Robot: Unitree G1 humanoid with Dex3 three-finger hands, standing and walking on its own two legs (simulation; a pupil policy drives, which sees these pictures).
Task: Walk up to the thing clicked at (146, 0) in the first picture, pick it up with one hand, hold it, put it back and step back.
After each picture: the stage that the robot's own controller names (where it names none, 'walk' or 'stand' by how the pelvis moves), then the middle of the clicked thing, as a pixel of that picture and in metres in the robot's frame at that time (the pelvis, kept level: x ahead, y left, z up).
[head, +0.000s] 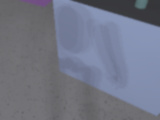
stand; out of the picture +0.94 -0.37 +0.08
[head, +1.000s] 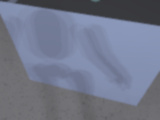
walk; out of the picture +0.90 -0.03 +0.10
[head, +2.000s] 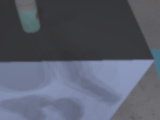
stand; (28, 14) +0.56 +0.22 +0.11
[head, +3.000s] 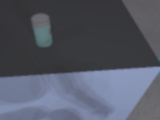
stand; (42, 30) +0.55 +0.16 +0.10
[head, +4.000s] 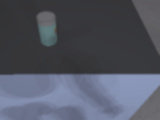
stand; (47, 29) +0.54 +0.15 +0.09
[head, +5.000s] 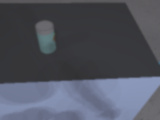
stand; (46, 37) +0.53 +0.15 +0.07
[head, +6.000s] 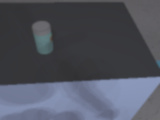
stand; (43, 38) +0.53 +0.16 +0.07
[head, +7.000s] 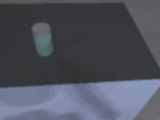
rise first; (43, 39) +0.52 +0.16 +0.07
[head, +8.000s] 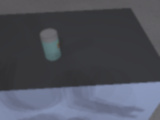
rise first; (51, 45) +0.51 +0.17 +0.08
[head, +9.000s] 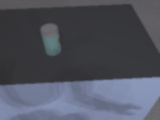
go down; (51, 40) +0.53 +0.17 +0.08
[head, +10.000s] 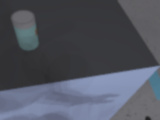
go down; (26, 31) +0.50 +0.16 +0.10
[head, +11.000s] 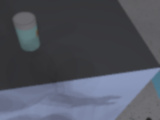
approach; (27, 32) +0.50 +0.16 +0.10
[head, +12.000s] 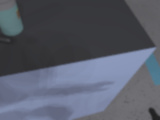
close in; (7, 14) +0.52 +0.18 +0.14
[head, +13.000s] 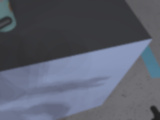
lift; out of the picture +0.53 +0.18 +0.14
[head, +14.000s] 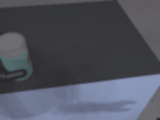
lift; (15, 58) +0.33 +0.18 +0.19
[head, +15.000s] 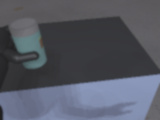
lift; (29, 43) +0.32 +0.14 +0.27
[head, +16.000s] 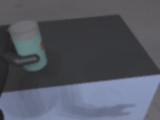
hold; (29, 46) +0.32 +0.14 +0.26
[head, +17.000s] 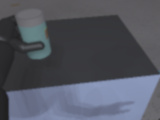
crouch; (34, 34) +0.35 +0.13 +0.27
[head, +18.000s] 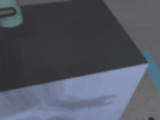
crouch; (4, 2) +0.47 +0.18 +0.27
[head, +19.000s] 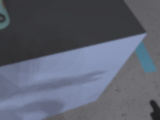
lower; out of the picture +0.53 +0.18 +0.15
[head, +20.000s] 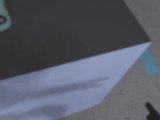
lower; out of the picture +0.53 +0.18 +0.14
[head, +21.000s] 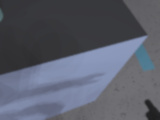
lower; out of the picture +0.54 +0.18 +0.15
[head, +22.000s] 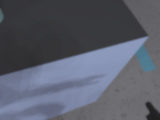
lower; out of the picture +0.54 +0.19 +0.15
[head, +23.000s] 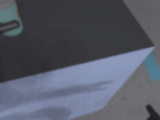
draw back; (6, 13) +0.52 +0.16 +0.14
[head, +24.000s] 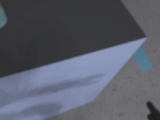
rise; out of the picture +0.52 +0.17 +0.15
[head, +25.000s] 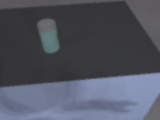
sink last; (49, 36) +0.52 +0.16 +0.12
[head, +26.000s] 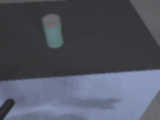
stand; (53, 31) +0.54 +0.15 +0.11
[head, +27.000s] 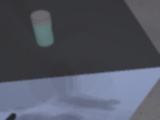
stand; (43, 29) +0.53 +0.15 +0.12
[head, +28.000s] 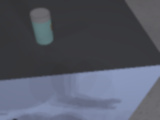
stand; (42, 27) +0.53 +0.15 +0.13
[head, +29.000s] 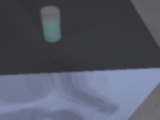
stand; (51, 24) +0.54 +0.14 +0.12
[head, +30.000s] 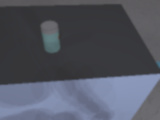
walk; (50, 37) +0.55 +0.14 +0.08
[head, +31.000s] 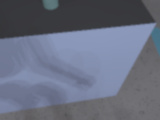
walk; out of the picture +0.71 +0.16 +0.09
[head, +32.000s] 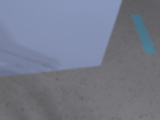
walk; out of the picture +1.04 +0.22 +0.10
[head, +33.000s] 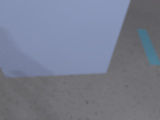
stand; out of the picture +1.14 +0.14 +0.08
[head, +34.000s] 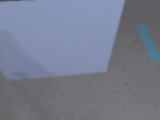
stand; out of the picture +1.14 +0.16 +0.07
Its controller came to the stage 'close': yes
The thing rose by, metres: 0.20
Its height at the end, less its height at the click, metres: +0.00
